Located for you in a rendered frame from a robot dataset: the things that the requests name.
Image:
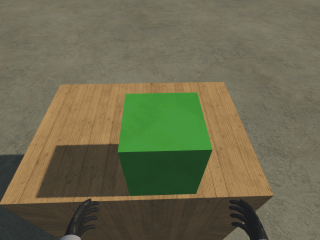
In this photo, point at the pedestal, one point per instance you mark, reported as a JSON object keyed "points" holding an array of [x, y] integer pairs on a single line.
{"points": [[73, 157]]}

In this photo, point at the carton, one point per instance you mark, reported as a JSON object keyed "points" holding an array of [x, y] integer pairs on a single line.
{"points": [[164, 145]]}

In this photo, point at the robot left hand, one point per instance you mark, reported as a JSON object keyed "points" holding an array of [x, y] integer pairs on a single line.
{"points": [[76, 225]]}

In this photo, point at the robot right hand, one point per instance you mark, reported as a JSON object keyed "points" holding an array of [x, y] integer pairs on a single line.
{"points": [[253, 226]]}

